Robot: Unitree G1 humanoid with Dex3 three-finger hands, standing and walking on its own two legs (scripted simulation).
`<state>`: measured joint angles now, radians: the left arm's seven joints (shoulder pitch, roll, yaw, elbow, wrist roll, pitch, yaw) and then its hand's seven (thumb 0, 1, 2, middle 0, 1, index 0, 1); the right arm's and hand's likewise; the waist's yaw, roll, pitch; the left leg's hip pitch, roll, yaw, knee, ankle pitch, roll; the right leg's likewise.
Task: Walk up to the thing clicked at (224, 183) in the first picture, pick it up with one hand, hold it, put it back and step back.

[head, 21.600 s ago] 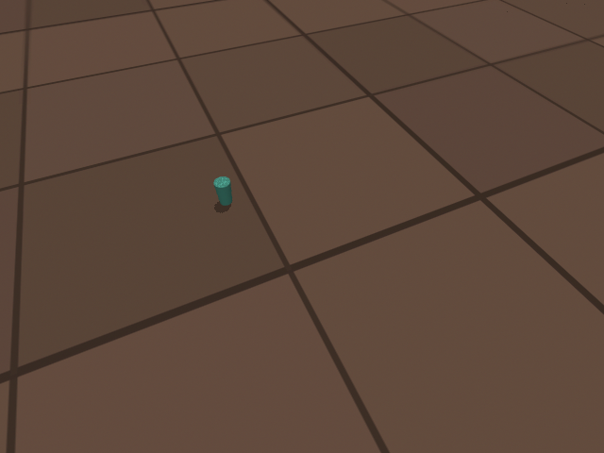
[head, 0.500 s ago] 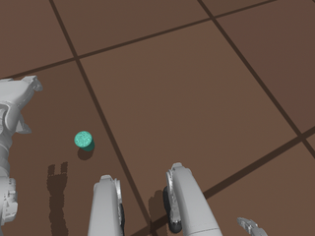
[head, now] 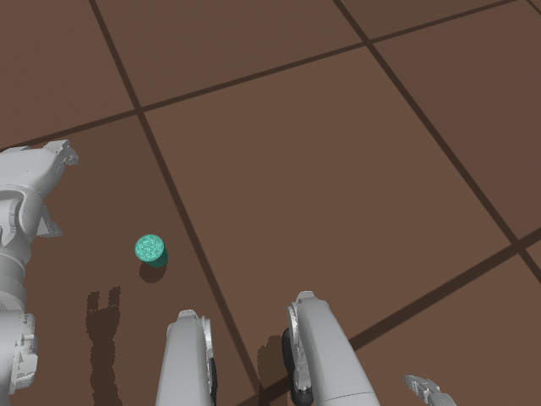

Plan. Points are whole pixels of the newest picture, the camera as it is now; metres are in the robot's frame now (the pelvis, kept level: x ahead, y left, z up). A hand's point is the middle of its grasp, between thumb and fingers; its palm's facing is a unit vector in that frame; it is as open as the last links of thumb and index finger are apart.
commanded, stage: go down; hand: left
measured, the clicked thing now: (154, 253) +0.46 +0.23 -0.53
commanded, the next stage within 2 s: approach in 1.12 s
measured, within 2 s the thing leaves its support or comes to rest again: neither
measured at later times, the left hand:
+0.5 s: hand (36, 200) +0.44 +0.31 -0.06, palm faces -0.41 -0.05 -0.91, open 12.3 cm
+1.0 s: hand (42, 201) +0.44 +0.30 -0.07, palm faces -0.38 -0.07 -0.92, open 12.3 cm
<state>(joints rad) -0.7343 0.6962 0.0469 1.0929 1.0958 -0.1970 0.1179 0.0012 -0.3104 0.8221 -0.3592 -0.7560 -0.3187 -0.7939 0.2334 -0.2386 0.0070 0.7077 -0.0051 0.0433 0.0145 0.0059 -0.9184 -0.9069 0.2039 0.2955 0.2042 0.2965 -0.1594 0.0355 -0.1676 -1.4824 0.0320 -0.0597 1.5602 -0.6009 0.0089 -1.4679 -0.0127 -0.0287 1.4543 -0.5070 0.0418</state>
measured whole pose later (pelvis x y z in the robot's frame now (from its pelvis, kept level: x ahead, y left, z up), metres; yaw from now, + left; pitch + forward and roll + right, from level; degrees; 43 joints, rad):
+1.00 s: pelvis +0.01 +0.00 +0.01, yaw +0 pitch +30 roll -5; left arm -0.68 0.68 0.07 1.06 1.09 -0.22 0.16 0.00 -0.21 0.74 -0.46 -0.59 -0.40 -0.65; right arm 0.24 -0.25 -0.01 0.71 -0.01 0.04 0.02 0.01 -0.91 -0.91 0.20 0.30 0.20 0.30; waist -0.14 0.04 -0.17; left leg -1.45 0.03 -0.06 1.54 -0.61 0.01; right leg -1.43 -0.01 -0.03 1.43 -0.52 0.04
